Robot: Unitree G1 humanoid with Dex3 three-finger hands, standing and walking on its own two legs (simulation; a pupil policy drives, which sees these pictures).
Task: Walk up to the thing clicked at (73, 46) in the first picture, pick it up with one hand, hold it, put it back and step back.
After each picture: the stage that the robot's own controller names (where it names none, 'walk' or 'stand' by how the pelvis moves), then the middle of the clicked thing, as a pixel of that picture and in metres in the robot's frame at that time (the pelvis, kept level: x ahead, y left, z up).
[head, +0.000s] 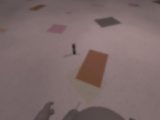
stand; (74, 49) +1.25 +0.40 -0.65
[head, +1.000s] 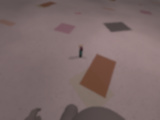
walk; (80, 52) +1.18 +0.19 -0.63
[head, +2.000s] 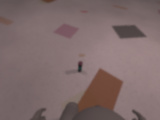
walk; (80, 67) +0.75 +0.15 -0.64
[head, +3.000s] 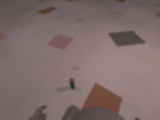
walk; (72, 84) +0.50 +0.24 -0.64
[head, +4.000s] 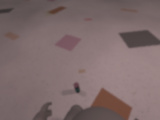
stand; (77, 88) +0.43 +0.22 -0.63
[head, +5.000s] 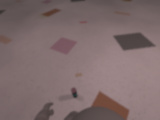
stand; (74, 93) +0.38 +0.22 -0.66
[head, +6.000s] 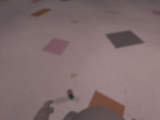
stand; (70, 94) +0.34 +0.24 -0.65
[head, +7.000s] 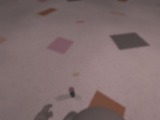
stand; (72, 92) +0.38 +0.23 -0.66
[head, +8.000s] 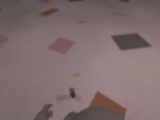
stand; (72, 93) +0.37 +0.23 -0.66
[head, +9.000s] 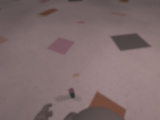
go down; (72, 93) +0.37 +0.23 -0.66
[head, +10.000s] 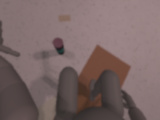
go down; (59, 47) +0.47 +0.24 -0.26
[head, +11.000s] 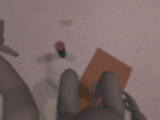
approach; (61, 51) +0.47 +0.23 -0.26
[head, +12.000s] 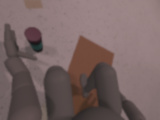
close in; (36, 42) +0.46 +0.27 -0.17
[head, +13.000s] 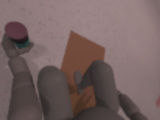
close; (21, 40) +0.46 +0.29 -0.17
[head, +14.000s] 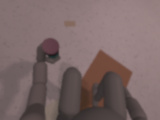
lift; (52, 52) +0.37 +0.28 -0.04
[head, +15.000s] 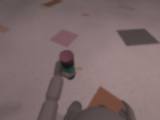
hold; (68, 67) +0.32 +0.16 +0.09
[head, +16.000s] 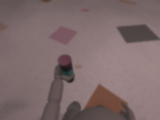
hold; (67, 71) +0.31 +0.17 +0.03
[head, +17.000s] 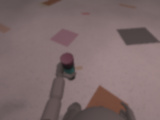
hold; (69, 68) +0.32 +0.17 +0.05
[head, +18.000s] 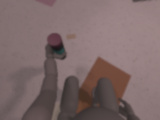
crouch; (59, 49) +0.45 +0.21 -0.04
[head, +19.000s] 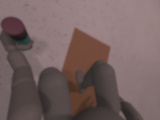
lower; (21, 38) +0.47 +0.29 -0.18
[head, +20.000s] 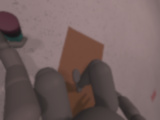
lower; (14, 34) +0.48 +0.30 -0.17
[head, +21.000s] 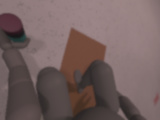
lower; (17, 35) +0.47 +0.30 -0.17
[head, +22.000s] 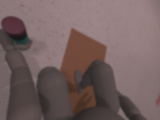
lower; (20, 37) +0.47 +0.29 -0.17
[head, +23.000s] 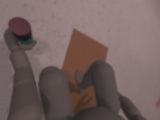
loosen; (25, 37) +0.46 +0.28 -0.17
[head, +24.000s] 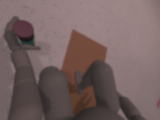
open; (26, 38) +0.47 +0.27 -0.18
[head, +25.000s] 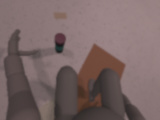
walk; (59, 45) +0.48 +0.24 -0.21
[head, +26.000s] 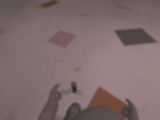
stand; (74, 87) +0.41 +0.18 -0.58
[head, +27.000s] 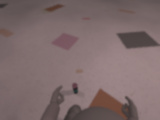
stand; (75, 88) +0.42 +0.19 -0.60
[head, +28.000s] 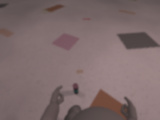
stand; (75, 89) +0.42 +0.18 -0.60
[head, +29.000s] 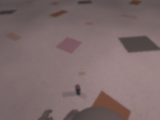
walk; (78, 90) +0.44 +0.19 -0.65
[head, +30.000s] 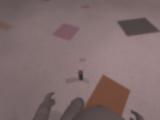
walk; (80, 75) +0.53 +0.16 -0.64
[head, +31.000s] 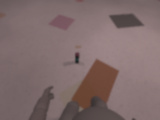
walk; (77, 58) +0.82 +0.18 -0.63
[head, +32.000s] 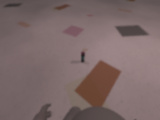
stand; (82, 57) +1.06 +0.22 -0.64
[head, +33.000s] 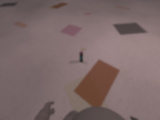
stand; (81, 57) +1.04 +0.23 -0.66
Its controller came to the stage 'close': yes
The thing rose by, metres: 0.69
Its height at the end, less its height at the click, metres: +0.00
